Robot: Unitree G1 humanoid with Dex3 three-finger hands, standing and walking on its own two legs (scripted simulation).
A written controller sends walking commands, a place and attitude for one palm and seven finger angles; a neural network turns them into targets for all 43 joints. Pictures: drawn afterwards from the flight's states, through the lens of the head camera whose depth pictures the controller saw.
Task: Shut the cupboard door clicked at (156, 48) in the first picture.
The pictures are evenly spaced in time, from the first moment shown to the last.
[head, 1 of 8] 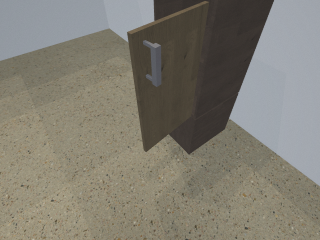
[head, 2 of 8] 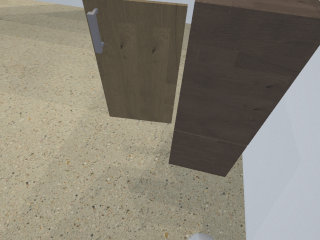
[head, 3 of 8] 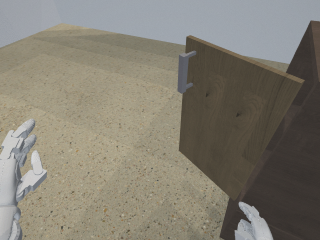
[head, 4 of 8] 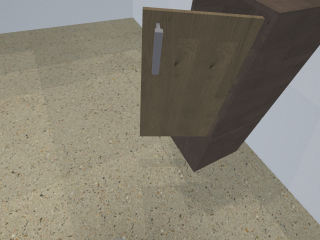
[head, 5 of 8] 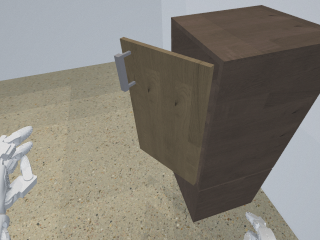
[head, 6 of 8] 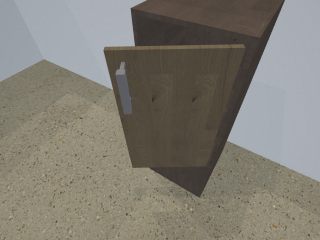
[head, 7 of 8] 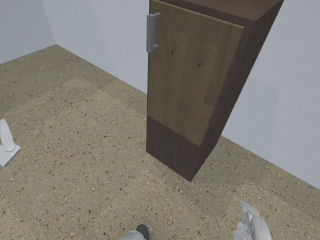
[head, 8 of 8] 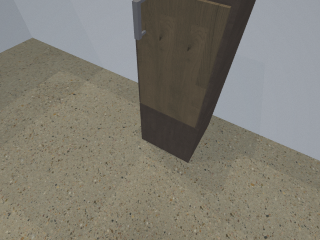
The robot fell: no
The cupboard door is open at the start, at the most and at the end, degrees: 97 97 0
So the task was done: yes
